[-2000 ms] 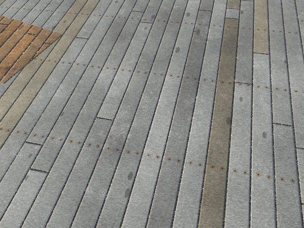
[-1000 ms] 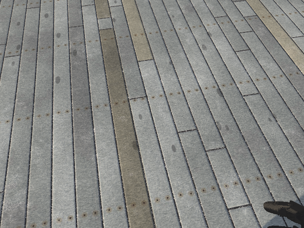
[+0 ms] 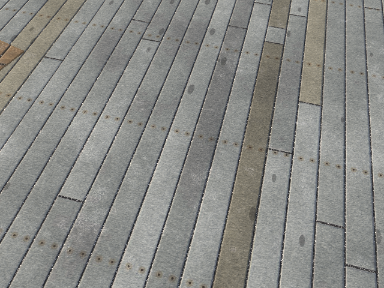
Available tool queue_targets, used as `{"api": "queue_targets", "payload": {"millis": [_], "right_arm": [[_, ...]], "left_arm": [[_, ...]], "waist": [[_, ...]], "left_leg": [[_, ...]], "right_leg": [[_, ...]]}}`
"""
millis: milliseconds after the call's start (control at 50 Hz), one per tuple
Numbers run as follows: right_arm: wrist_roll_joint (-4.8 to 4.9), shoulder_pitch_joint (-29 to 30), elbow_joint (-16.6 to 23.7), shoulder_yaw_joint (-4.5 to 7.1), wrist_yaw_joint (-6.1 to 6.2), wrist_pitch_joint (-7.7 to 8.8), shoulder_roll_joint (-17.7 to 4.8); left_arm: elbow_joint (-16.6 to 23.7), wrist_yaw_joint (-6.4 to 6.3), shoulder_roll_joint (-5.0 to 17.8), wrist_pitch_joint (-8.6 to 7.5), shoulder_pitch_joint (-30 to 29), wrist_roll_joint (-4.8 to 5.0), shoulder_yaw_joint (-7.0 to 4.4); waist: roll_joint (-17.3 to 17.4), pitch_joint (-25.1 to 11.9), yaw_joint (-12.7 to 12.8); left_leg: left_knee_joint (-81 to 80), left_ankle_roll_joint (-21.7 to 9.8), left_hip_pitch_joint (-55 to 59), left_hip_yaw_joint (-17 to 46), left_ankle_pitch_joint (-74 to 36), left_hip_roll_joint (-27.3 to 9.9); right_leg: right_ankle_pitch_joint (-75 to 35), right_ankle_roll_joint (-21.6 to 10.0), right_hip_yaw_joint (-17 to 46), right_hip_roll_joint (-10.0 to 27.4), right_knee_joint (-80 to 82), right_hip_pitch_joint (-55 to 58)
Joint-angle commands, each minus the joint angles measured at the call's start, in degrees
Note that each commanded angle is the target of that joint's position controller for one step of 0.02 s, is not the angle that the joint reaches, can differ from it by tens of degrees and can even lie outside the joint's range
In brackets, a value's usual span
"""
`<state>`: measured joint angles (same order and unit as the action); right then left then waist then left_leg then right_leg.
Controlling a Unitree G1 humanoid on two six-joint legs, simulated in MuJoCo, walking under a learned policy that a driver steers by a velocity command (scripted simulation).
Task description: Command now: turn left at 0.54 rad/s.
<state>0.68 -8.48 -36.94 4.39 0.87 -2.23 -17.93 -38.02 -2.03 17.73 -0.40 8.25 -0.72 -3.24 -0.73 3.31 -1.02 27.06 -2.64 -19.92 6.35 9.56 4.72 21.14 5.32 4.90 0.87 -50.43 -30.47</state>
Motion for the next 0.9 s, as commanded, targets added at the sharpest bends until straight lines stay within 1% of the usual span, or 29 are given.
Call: {"api": "queue_targets", "payload": {"millis": [20,80,120,140,160,180,200,240,280,320,360,380,400,420,440,460,480,500,560,620,660,700,720,740,760,780,820,860,900], "right_arm": [[0.01,3.2,4.3,2.67,0.53,0.34,-9.6],[0.03,3.0,3.8,1.83,0.22,0.03,-8.2],[0.22,1.6,3.2,0.73,0.41,-0.07,-5.7],[-0.85,-1.5,2.9,-0.3,0.44,0.17,-2.6],[-0.44,-1.4,4.2,0.07,0.58,0.71,-3.2],[-0.88,-0.9,3.2,1.37,0.96,0.99,-7.9],[-0.15,-0.6,2.4,2.31,1.0,0.85,-9.6],[-0.36,-2.3,0.3,2.11,1.38,-0.19,-7.1],[-0.2,-2.7,-0.4,0.93,1.12,-0.54,-3.3],[-0.22,-0.8,-0.1,-0.22,0.75,-0.28,-0.7],[0.12,0.2,-0.1,-0.34,0.43,-0.06,-1.0],[0.26,-1.0,-0.9,-0.19,0.3,0.01,-1.3],[-0.11,-2.5,-1.9,-0.39,0.19,0.12,-0.7],[-0.83,-2.7,-2.2,-0.21,0.2,0.2,-2.1],[-1.44,-3.7,-1.8,0.41,0.61,0.22,-5.6],[-1.48,-3.3,-2.8,1.49,0.83,0.03,-9.2],[-1.26,-2.9,-2.6,1.25,0.62,0.09,-6.5],[-1.42,-2.4,-2.6,1.13,0.72,0.16,-5.8],[-1.13,-3.7,-2.7,1.87,1.65,0.69,-7.1],[-0.79,-2.1,-1.7,1.83,2.5,1.01,-6.5],[-0.42,0.2,-0.9,1.88,2.8,1.24,-6.9],[0.27,1.0,-0.8,2.18,2.86,1.09,-7.4],[0.08,-1.6,-1.3,2.17,2.74,1.07,-6.5],[-1.42,-1.3,1.1,1.42,2.83,1.13,-3.7],[-1.44,4.2,2.9,0.85,2.88,1.38,-3.1],[-0.72,2.6,2.5,1.12,2.57,1.44,-4.0],[-0.7,0.6,0.5,1.55,2.38,1.53,-5.2],[-0.82,-0.1,-0.1,1.57,1.75,1.99,-4.8],[-0.14,1.7,0.4,1.1,0.7,2.73,-3.8]], "left_arm": [[3.2,0.37,4.4,-0.6,2.6,0.38,-1.2],[3.6,1.18,4.4,-1.18,2.9,0.63,-1.36],[3.7,1.49,4.4,-1.76,4.3,-0.05,-1.55],[4.9,1.15,8.2,-1.79,4.5,-1.34,-2.07],[4.1,1.36,10.0,-1.52,2.4,-2.87,-2.33],[5.2,1.49,6.8,-1.85,1.6,-2.58,-1.62],[5.1,1.45,6.3,-1.99,1.1,-1.91,-1.43],[4.8,1.22,5.2,-2.08,-1.1,-0.12,-1.1],[4.3,1.11,3.4,-1.69,-1.7,0.02,-0.41],[3.7,1.1,3.1,-1.07,-0.9,-0.02,-0.51],[2.7,1.1,4.3,-0.41,1.8,0.21,-0.91],[2.5,1.1,4.5,-0.14,1.8,0.58,-0.92],[2.0,1.26,3.5,-0.07,2.1,1.04,-0.47],[1.2,1.5,3.3,-0.47,4.2,1.28,-0.32],[1.2,2.01,3.3,-1.23,4.8,0.6,-0.1],[2.0,2.55,2.9,-1.98,5.4,0.13,-0.04],[2.5,2.65,3.3,-2.12,1.7,-0.14,0.07],[3.4,2.6,4.2,-1.97,-1.1,0.3,-0.32],[4.4,1.96,4.4,-0.61,-0.2,1.27,-1.01],[5.2,2.15,3.4,0.35,1.6,1.22,-1.46],[5.7,2.8,2.7,0.75,2.4,1.4,-1.64],[5.2,3.36,3.0,0.83,4.5,1.45,-2.06],[5.5,3.26,5.5,0.75,5.1,1.15,-2.91],[6.6,2.81,12.3,0.59,5.9,0.94,-4.62],[6.3,3.22,11.2,-0.3,11.3,-0.3,-3.79],[6.6,3.24,9.9,-1.32,9.8,-0.75,-3.05],[7.2,2.33,9.7,-1.36,4.6,0.71,-3.19],[7.0,1.26,8.4,-0.34,4.2,1.73,-2.62],[7.2,0.45,7.8,0.18,5.3,1.59,-2.51]], "waist": [[9.2,-10.3,1.0],[10.1,-10.2,0.9],[8.6,-9.5,2.2],[-1.3,-10.4,0.4],[-15.1,-7.1,-2.0],[-12.3,-7.0,0.4],[-9.4,-5.9,0.5],[-6.8,-5.0,-0.3],[-7.0,-5.1,-0.6],[-9.2,-6.7,0.8],[-10.4,-7.9,2.4],[-10.1,-8.0,1.8],[-9.3,-7.4,0.8],[-7.8,-7.0,1.0],[-3.6,-8.1,1.6],[5.1,-7.8,3.8],[6.5,-7.4,1.4],[6.8,-5.3,0.6],[9.6,-2.9,0.3],[12.4,-2.9,0.8],[11.4,-2.3,1.5],[8.2,-3.2,2.5],[2.2,-3.8,1.8],[-13.9,-3.9,0.6],[-16.2,-7.6,5.3],[-11.0,-8.7,3.8],[-2.6,-7.8,1.5],[-3.5,-9.4,0.8],[-7.0,-7.7,2.0]], "left_leg": [[-6.1,-10.4,4.1,14.5,-8.5,-13.0],[-2.8,-8.9,4.9,16.9,-9.0,-13.1],[0.7,-4.8,2.2,16.2,-3.8,-9.9],[9.9,-0.7,-1.7,10.7,8.3,-5.0],[15.8,2.1,-7.9,3.1,22.6,1.4],[26.3,4.5,-7.3,3.8,26.5,-1.0],[32.2,5.3,-8.5,3.7,24.4,-0.9],[35.1,7.3,-9.1,4.0,19.8,-1.8],[29.6,8.5,-5.8,1.2,17.5,-2.6],[19.4,8.9,-1.5,-2.6,17.2,-4.2],[10.6,8.6,1.6,-4.2,15.6,-4.1],[4.4,8.0,4.0,-4.9,10.8,-3.8],[-5.2,6.9,8.8,-5.1,3.1,-3.7],[-8.2,5.3,13.4,-3.3,-2.8,-4.7],[-5.9,3.4,18.6,0.4,-11.3,-9.1],[-1.6,0.2,16.6,1.0,-9.6,-10.9],[-2.7,-1.6,12.9,1.1,-2.1,-10.9],[-3.9,-1.8,11.6,1.7,1.5,-11.1],[-4.9,-3.4,10.3,3.7,-1.1,-14.9],[-4.7,-7.2,8.7,6.2,-8.1,-20.7],[-3.1,-8.0,7.8,5.2,-12.8,-22.4],[1.9,-4.8,5.6,0.4,-10.7,-19.4],[8.9,-1.4,2.6,-4.2,-2.9,-15.2],[24.0,5.2,-9.2,-12.1,13.2,-4.9],[36.7,5.9,-15.3,-3.4,31.0,-1.2],[43.5,5.8,-16.8,0.3,29.9,-3.0],[43.2,5.7,-17.3,0.3,21.6,-5.0],[36.3,6.0,-13.1,-1.3,14.3,-5.5],[28.6,6.3,-12.5,-2.6,11.7,-4.6]], "right_leg": [[-2.5,-0.2,-0.8,-1.6,5.6,6.7],[-4.2,-1.7,-1.8,-1.7,13.9,11.1],[-13.8,-4.2,-1.1,0.4,26.5,19.4],[-21.1,-7.8,9.8,11.5,30.5,23.8],[-25.8,-17.1,21.1,19.2,32.9,19.9],[-22.7,-21.6,23.2,20.8,34.2,17.8],[-21.0,-20.8,20.0,18.5,33.6,17.7],[-20.4,-17.6,13.8,14.3,32.1,18.8],[-25.1,-16.2,8.0,10.9,31.1,18.7],[-28.1,-15.8,5.2,9.1,29.4,20.9],[-29.4,-16.6,6.2,9.6,27.9,23.3],[-29.1,-16.4,6.4,9.6,27.1,23.4],[-28.2,-15.1,6.5,8.7,26.8,21.4],[-26.4,-13.0,7.0,8.1,27.1,18.7],[-22.7,-10.2,5.9,6.9,25.8,14.7],[-14.8,-7.6,1.1,2.3,25.2,12.7],[-10.8,-5.6,-1.2,0.3,22.7,14.3],[-10.8,-5.2,-1.7,-0.7,20.2,12.2],[-13.2,-5.8,-2.5,-1.4,13.9,7.6],[0.0,-6.3,-4.5,-1.2,6.1,5.6],[5.4,-7.0,-5.7,-0.2,5.6,5.6],[-4.4,-8.4,-6.6,-1.1,14.3,11.7],[-17.0,-10.1,-0.9,0.4,20.5,16.0],[-25.9,-18.0,20.9,11.6,27.8,21.1],[-32.0,-26.1,33.2,18.3,32.4,25.9],[-33.7,-26.1,29.7,18.8,31.0,27.0],[-31.4,-20.9,21.1,14.1,29.0,25.3],[-13.1,-18.3,17.5,9.3,31.9,22.8],[3.5,-18.5,18.6,7.7,36.0,22.1]]}}
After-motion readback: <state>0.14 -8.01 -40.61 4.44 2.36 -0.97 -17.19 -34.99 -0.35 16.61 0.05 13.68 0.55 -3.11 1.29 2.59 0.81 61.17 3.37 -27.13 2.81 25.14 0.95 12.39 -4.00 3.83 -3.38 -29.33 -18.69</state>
